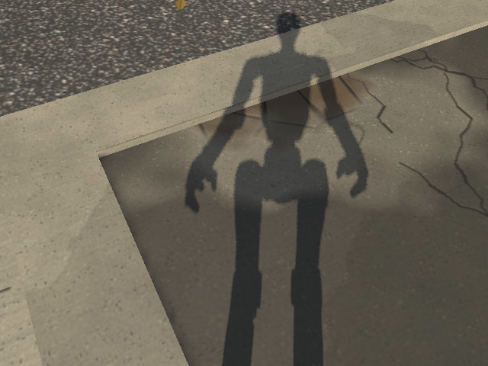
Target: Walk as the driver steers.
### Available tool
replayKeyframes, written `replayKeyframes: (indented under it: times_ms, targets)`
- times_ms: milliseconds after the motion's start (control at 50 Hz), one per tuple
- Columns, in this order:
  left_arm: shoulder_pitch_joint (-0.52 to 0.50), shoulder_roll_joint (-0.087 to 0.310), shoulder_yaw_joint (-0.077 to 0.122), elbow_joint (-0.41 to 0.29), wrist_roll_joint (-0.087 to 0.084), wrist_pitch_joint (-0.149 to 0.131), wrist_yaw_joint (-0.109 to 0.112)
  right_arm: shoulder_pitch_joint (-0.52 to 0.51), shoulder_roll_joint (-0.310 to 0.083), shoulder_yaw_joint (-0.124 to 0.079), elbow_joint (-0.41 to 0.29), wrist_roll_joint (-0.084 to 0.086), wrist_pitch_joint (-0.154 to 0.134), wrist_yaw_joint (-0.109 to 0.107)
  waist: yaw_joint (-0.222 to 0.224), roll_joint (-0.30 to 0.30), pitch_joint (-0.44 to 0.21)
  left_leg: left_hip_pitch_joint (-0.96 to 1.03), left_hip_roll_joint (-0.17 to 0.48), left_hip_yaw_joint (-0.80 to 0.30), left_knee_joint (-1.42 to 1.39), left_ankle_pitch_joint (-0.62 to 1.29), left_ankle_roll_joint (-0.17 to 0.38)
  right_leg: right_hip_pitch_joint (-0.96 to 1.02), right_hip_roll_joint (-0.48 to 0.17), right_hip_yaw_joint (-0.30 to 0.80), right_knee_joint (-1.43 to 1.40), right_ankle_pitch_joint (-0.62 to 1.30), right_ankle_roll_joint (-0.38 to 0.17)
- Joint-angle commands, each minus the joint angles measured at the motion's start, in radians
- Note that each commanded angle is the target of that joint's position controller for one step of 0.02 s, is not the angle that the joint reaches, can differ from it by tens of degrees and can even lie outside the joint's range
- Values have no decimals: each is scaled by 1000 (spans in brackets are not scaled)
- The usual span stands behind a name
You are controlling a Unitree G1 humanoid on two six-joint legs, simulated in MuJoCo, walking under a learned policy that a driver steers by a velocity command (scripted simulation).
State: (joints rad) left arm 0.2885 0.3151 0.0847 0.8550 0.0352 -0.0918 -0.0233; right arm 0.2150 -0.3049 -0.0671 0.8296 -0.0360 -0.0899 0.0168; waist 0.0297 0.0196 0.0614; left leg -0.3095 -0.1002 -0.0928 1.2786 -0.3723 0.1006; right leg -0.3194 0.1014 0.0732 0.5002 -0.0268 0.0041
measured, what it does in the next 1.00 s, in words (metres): goes down, turning right: left foot 0.04 m higher, then right foot 0.04 m lower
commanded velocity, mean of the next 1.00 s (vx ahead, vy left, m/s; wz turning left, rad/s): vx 1.00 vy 0.00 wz -0.64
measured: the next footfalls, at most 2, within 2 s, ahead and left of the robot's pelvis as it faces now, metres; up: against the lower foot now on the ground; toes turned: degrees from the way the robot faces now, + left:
left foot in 0.16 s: +0.28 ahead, +0.11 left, +0.04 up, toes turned -7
right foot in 0.56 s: +0.62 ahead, -0.19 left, +0.00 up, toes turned -29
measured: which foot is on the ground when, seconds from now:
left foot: up 0.00-0.14, down 0.16-0.54, up 0.56-0.94, down 0.96-1.00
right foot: down 0.00-0.18, up 0.20-0.54, down 0.56-0.98, up 1.00-1.00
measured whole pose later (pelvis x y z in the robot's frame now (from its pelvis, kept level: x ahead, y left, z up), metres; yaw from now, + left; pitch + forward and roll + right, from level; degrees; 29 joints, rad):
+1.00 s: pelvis +0.88 -0.29 -0.04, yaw -40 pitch +0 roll +1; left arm 0.40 0.35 0.07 0.88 0.03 -0.08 -0.01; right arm 0.11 -0.28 0.00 0.67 -0.03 -0.08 0.00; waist 0.03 -0.03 0.04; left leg -0.53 -0.03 0.05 0.61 -0.08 0.07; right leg 0.06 0.15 0.13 0.88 -0.40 -0.12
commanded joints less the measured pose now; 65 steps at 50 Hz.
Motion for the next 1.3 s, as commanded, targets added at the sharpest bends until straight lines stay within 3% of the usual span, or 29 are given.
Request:
replayKeyframes:
  times_ms: [20,60,100,120,160,180,200,220,260,320,440,520,540,560,580,600,620,660,760,840,900,960,980,1000,1020,1060,1140,1220,1300]
  targets:
    - [334,-29,-23,90,-32,-12,-11,-313,-8,25,-178,-62,-21,-6,146,2,3,-252,76,17,-130,-90,-21,205,-152,263,-188,201,-185]
    - [317,12,-34,97,-19,-21,13,-219,118,71,-261,-68,-22,14,-10,-113,-32,-325,47,67,-177,-172,-60,179,-211,481,-180,300,-273]
    - [-61,181,23,-54,-17,-12,37,24,77,70,-237,-26,-27,18,-226,-227,-9,71,147,-36,-314,42,-48,-301,-372,755,-370,-37,-285]
    - [-128,161,22,-87,-26,-9,28,95,11,49,-185,-16,-22,7,-274,-73,-24,358,125,-5,-418,137,-54,-488,-296,583,-344,-45,-224]
    - [55,132,11,-44,-43,-26,9,121,-100,7,-146,-23,-12,-9,-251,137,-133,581,85,50,-565,152,-80,-438,-111,334,-36,130,-152]
    - [84,96,0,-45,-77,-38,1,185,-175,-12,-160,-46,-14,-25,-292,246,-215,640,264,-194,-760,-94,-33,-437,-19,224,274,77,-102]
    - [153,38,-12,-73,-95,-29,-2,214,-219,-26,-164,-47,-4,-39,-233,400,-321,625,507,-644,-980,-436,67,-468,21,131,563,-386,-81]
    - [83,86,-3,-70,-62,2,3,118,-131,-14,-179,-25,2,-46,-189,192,-169,484,507,-676,-961,-427,85,-526,-67,68,691,-338,-77]
    - [64,26,-7,-54,-15,37,-13,64,-58,-1,-165,-16,-17,-36,-117,-5,-6,336,463,-459,-994,-194,79,-533,-146,42,687,-272,-74]
    - [-8,2,2,-90,-9,71,-35,57,-27,2,-112,4,-49,-35,-50,49,94,284,386,-171,-1078,80,35,-560,-206,7,604,-241,-70]
    - [-180,-21,-14,-191,-16,63,-99,-1,-56,-13,-53,24,-83,-31,15,41,16,189,247,270,-1148,387,-36,-169,-138,-193,131,220,-126]
    - [120,90,17,-107,0,75,-75,-8,-158,-33,-56,21,-49,-41,180,39,-160,198,293,303,-619,1130,-25,238,-30,-247,189,75,-195]
    - [316,127,35,-44,4,82,-63,-52,-153,-30,-68,20,-38,-38,269,-10,-215,67,277,287,-257,1096,-20,446,-40,-193,156,41,-248]
    - [337,156,57,-30,-24,93,-46,-95,-84,-18,-56,10,-33,-19,291,-160,-154,-155,86,295,200,245,-32,551,-90,-88,31,21,-299]
    - [245,247,54,-56,-8,86,-39,-9,35,29,-124,-18,-38,-20,111,-246,-116,-452,81,206,474,-155,-52,607,-187,117,224,354,-305]
    - [260,318,67,-106,-8,81,-28,89,-36,33,-197,-10,-46,-25,93,-218,-387,-615,74,25,481,-160,-98,860,-357,521,47,109,-499]
    - [206,272,63,-128,-6,83,-1,36,-99,37,-203,-21,-66,-26,93,-105,-299,-690,125,-17,318,-62,-99,738,-408,715,-211,-319,-481]
    - [88,218,36,-133,-6,64,22,-40,-152,30,-188,-40,-43,-20,2,37,-81,-551,193,-10,121,-10,-129,369,-329,608,-274,-365,-403]
    - [66,178,17,-120,-28,10,14,-187,-81,66,-263,-33,19,7,-37,17,78,-289,223,70,-352,191,-173,-52,-135,323,-324,67,-342]
    - [135,147,14,-68,-63,-15,3,-230,-12,84,-269,0,4,22,35,-2,12,-84,159,148,-668,605,-88,62,-114,209,-355,318,-248]
    - [172,180,15,-37,-37,-26,8,-193,-70,56,-258,8,1,4,25,-65,-29,-73,95,180,-749,466,-23,337,-173,168,-225,751,-190]
    - [40,196,20,-44,28,4,31,334,-184,-10,-99,23,17,-31,-273,-79,-244,359,85,160,-710,250,32,279,-155,71,405,847,-141]
    - [17,78,-9,-80,22,-3,30,477,-252,-31,-63,6,26,-41,-297,141,-311,557,253,-117,-677,49,104,11,-19,-8,908,184,-106]
    - [190,8,-33,-118,-34,-24,7,374,-270,-37,-55,-4,28,-15,-100,445,-364,701,412,-778,-946,-43,243,-330,111,46,1067,-439,-72]
    - [101,64,-43,-115,-7,-24,18,214,-179,-33,-98,7,27,3,-94,198,-239,601,390,-750,-1008,-162,248,-424,-20,53,1018,-327,-96]
    - [-84,86,-50,-155,23,-24,12,196,-97,-18,-74,21,22,13,-85,-55,-107,351,316,-539,-1021,-58,201,-370,-97,39,851,-257,-83]
    - [-147,35,-83,-227,55,11,-6,251,-111,-12,-14,29,2,-2,-12,2,1,107,223,-397,-1093,79,203,-338,-160,6,598,-320,-16]
    - [-361,18,-113,-320,13,6,-25,218,-140,-33,-38,38,-2,2,-55,17,55,-90,147,-283,-1195,204,161,-163,-148,-68,213,-10,32]
    - [-402,42,-104,-339,0,4,-10,272,-163,-48,-26,54,-4,9,-101,24,3,50,166,-286,-1119,486,103,-46,-111,-71,65,130,17]
Velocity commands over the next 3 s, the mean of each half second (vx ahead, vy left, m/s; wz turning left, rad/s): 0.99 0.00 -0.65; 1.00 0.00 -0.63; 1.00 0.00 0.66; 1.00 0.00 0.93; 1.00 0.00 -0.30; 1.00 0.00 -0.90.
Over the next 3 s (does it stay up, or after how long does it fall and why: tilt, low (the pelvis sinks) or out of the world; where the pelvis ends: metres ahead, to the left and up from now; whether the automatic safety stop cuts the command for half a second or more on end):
stays up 2.65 -0.71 0.01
